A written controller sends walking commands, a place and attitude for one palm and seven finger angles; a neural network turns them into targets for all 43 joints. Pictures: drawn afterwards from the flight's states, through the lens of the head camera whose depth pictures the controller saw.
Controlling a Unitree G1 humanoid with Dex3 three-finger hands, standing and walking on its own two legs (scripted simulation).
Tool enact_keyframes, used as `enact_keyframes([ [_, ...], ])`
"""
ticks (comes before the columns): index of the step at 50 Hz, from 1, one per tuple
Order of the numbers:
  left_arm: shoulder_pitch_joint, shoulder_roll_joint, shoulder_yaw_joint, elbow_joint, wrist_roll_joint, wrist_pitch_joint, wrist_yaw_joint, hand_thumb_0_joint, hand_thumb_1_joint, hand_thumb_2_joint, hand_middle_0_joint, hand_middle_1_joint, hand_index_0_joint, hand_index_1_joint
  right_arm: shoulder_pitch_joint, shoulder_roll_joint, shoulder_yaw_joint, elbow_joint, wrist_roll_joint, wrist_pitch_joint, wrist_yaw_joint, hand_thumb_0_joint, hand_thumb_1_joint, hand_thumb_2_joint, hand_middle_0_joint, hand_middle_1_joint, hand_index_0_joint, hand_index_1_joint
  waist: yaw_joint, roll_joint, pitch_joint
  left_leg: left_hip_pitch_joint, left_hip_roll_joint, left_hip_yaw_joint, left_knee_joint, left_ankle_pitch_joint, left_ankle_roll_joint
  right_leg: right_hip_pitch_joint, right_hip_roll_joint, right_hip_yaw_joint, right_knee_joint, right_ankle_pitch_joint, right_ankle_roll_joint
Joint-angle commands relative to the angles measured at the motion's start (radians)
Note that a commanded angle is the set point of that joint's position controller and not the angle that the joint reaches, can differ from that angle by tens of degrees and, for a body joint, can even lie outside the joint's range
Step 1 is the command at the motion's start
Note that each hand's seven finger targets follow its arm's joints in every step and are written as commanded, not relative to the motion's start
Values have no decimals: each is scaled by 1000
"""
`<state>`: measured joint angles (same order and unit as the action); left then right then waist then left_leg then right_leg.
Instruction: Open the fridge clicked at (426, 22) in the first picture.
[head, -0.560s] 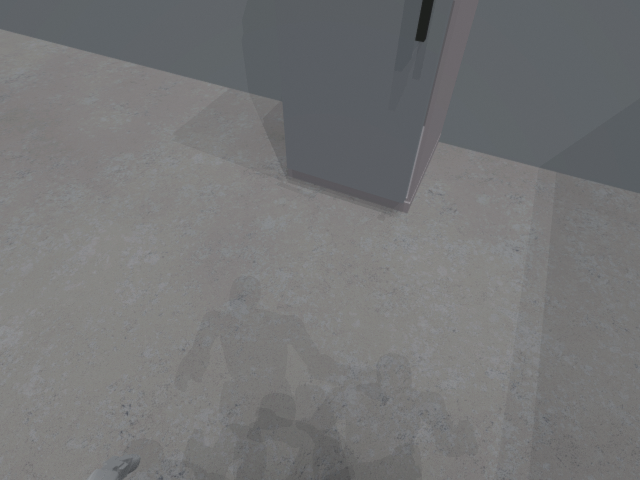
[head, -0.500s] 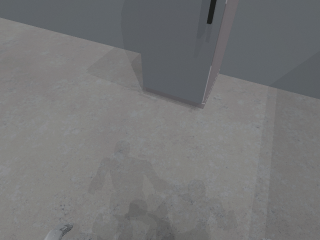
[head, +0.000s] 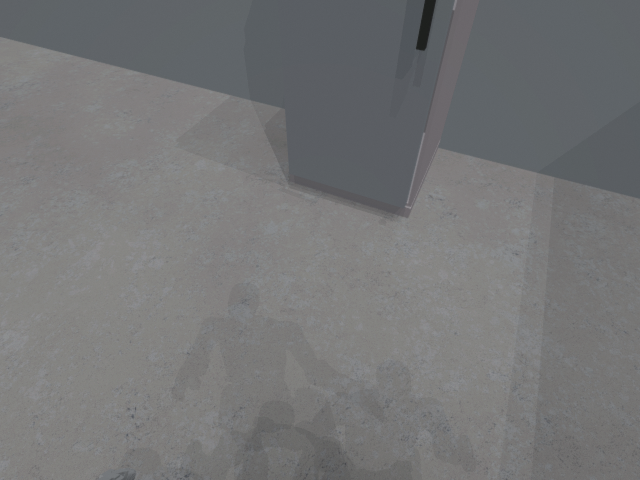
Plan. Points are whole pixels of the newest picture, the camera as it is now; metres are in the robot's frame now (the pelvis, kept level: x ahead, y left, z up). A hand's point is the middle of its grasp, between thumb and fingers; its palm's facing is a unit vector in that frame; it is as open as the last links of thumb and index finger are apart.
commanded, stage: stand and wait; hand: right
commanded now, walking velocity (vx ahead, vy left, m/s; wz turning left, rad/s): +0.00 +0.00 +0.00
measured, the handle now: out of the picture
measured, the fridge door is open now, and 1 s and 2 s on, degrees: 0 0 0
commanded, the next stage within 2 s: look at it before walking up in 0.32 s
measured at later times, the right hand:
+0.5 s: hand out of the picture +0.06 -0.24 -0.15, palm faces -0.02 +0.94 -0.33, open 7.3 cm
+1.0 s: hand out of the picture +0.05 -0.23 -0.15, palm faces -0.03 +0.94 -0.33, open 7.3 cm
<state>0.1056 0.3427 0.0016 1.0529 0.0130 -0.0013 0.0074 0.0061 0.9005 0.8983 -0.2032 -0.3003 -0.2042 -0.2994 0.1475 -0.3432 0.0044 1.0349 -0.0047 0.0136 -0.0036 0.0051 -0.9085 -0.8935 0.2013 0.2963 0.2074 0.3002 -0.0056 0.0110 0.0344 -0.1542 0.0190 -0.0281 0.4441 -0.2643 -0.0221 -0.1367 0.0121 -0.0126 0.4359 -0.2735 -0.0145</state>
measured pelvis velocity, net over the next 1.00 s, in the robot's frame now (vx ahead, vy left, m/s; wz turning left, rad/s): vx -0.02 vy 0.01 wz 0.00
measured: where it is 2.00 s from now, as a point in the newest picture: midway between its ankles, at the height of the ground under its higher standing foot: (307, 463)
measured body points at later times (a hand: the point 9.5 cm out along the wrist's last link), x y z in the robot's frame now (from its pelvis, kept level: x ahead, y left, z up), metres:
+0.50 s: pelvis -0.02 +0.01 +0.00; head -0.02 +0.01 +0.45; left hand +0.05 +0.30 -0.13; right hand +0.06 -0.29 -0.13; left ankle -0.02 +0.14 -0.74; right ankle -0.02 -0.11 -0.74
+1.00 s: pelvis -0.02 +0.01 +0.00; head -0.01 +0.01 +0.45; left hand +0.06 +0.31 -0.13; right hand +0.05 -0.28 -0.13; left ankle -0.02 +0.14 -0.74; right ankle -0.02 -0.11 -0.74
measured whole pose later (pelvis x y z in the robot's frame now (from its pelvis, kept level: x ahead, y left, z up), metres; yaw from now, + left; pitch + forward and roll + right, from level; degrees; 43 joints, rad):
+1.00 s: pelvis -0.02 +0.01 +0.00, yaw +0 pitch -1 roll +0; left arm 0.11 0.34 -0.01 1.12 0.01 -0.01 0.00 0.01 0.90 0.90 -0.20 -0.30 -0.20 -0.30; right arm 0.14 -0.34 0.01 1.09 -0.01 0.00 0.00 0.00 -0.91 -0.89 0.20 0.30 0.21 0.30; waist 0.00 0.00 0.04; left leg -0.16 0.00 -0.03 0.38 -0.20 -0.01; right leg -0.14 0.00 -0.01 0.37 -0.21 0.00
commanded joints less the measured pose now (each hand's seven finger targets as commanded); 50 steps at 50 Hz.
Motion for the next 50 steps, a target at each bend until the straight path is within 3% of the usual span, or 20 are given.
enact_keyframes([
  [1,-64,203,45,-64,-3,-31,10,0,900,900,-200,-300,-200,-300,-56,-206,-42,-63,-3,-34,-11,0,-900,-900,200,300,200,300,6,4,-87,26,102,-67,-60,264,54,19,-125,92,-71,261,-24],
  [10,-51,207,40,-29,-4,-31,5,0,900,900,-200,-300,-200,-300,-62,-209,-37,-38,-4,-35,-8,0,-900,-900,200,300,200,300,6,-2,-62,5,99,-85,-98,162,53,0,-126,99,-106,166,-20],
  [27,-38,204,39,-5,-4,-31,2,0,900,900,-200,-300,-200,-300,-55,-205,-38,-20,-7,-37,-7,0,-900,-900,200,300,200,300,4,0,-45,-22,97,-94,-128,98,51,-7,-127,106,-123,127,-16],
  [49,-37,205,37,3,-6,-33,4,0,900,900,-200,-300,-200,-300,-46,-204,-37,-7,-6,-42,-7,0,-900,-900,200,300,200,300,5,-7,-72,4,100,-89,-121,193,52,16,-135,100,-117,194,-13],
  [50,-12,139,21,17,-1,-26,3,0,900,900,-200,-300,-200,-300,-15,-140,-25,9,-4,-33,-9,0,-900,-900,200,300,200,300,5,0,-83,3,96,-91,-122,142,44,24,-134,83,-110,148,-3],
])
